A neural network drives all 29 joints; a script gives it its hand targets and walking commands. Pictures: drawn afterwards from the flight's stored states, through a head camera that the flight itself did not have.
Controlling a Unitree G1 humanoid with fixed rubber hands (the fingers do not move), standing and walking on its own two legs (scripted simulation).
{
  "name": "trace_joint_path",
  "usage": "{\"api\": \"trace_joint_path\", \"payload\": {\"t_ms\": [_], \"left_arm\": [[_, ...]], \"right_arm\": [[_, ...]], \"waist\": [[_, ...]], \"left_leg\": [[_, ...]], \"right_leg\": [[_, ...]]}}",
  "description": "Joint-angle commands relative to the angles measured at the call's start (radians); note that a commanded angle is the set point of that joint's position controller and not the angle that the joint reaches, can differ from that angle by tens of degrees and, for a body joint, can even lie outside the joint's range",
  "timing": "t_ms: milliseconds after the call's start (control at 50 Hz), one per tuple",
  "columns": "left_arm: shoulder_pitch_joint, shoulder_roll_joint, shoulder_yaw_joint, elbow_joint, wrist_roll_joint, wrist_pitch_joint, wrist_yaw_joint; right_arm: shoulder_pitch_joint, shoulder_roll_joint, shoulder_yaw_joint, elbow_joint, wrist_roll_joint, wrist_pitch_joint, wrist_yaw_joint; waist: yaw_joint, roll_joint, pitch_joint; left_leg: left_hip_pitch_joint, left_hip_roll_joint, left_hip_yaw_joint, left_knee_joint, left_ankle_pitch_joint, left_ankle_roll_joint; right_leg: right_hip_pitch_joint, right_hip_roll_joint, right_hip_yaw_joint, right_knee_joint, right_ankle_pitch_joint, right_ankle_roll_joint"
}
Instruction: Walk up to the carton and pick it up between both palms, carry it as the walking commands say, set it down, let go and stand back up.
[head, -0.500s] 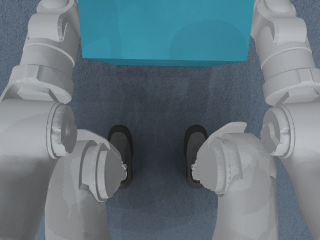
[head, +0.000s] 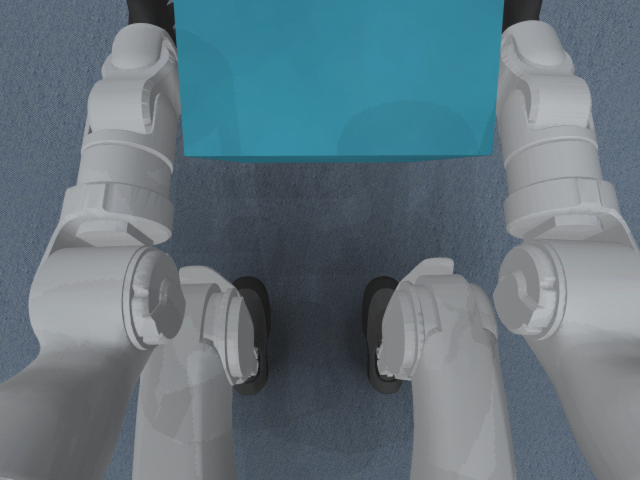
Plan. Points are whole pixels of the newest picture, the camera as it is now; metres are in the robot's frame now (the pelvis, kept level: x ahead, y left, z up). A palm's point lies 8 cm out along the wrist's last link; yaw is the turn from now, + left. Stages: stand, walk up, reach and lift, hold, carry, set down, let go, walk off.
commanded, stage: reach and lift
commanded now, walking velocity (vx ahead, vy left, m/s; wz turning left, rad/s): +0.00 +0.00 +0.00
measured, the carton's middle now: (331, 43) +0.56 -0.03 -0.18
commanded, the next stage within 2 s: none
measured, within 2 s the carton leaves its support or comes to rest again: neither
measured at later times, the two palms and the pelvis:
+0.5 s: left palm (118, 14) +0.54 +0.15 -0.06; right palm (546, 12) +0.53 -0.19 -0.06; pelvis +0.00 +0.00 +0.04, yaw +0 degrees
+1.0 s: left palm out of the picture +0.52 +0.15 +0.02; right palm out of the picture +0.51 -0.18 +0.02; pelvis +0.00 +0.00 +0.09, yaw -1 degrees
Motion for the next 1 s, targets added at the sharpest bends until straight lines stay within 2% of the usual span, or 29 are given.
{"api": "trace_joint_path", "payload": {"t_ms": [0,360,580,740,980], "left_arm": [[-0.671,-0.954,-0.377,-0.193,-0.095,-0.019,-0.267],[-0.589,-1.016,-0.401,-0.266,-0.075,0.045,-0.297],[-0.523,-1.052,-0.351,-0.245,-0.018,0.085,-0.321],[-0.496,-1.077,-0.338,-0.246,0.002,0.108,-0.335],[-0.427,-1.12,-0.367,-0.274,0.004,0.128,-0.354]], "right_arm": [[-0.621,0.984,0.385,-0.181,0.111,-0.011,0.292],[-0.532,1.061,0.396,-0.258,0.068,0.056,0.297],[-0.478,1.096,0.355,-0.247,0.02,0.089,0.31],[-0.46,1.116,0.341,-0.246,0.007,0.107,0.32],[-0.393,1.158,0.353,-0.262,0.006,0.124,0.336]], "waist": [[-0.012,-0.009,-1.291],[-0.003,-0.017,-1.419],[0.003,-0.015,-1.381],[0.004,-0.012,-1.395],[0.004,-0.004,-1.421]], "left_leg": [[0.676,-0.125,0.076,-0.136,0.325,0.003],[0.683,-0.136,0.08,-0.24,0.347,-0.006],[0.68,-0.146,0.073,-0.337,0.291,-0.006],[0.728,-0.15,0.069,-0.4,0.269,-0.009],[0.825,-0.154,0.059,-0.486,0.309,-0.012]], "right_leg": [[0.614,0.104,-0.075,-0.186,0.353,0.006],[0.718,0.122,-0.068,-0.285,0.404,0.008],[0.703,0.133,-0.067,-0.382,0.338,0.006],[0.732,0.138,-0.071,-0.441,0.31,0.006],[0.805,0.144,-0.072,-0.52,0.342,0.01]]}}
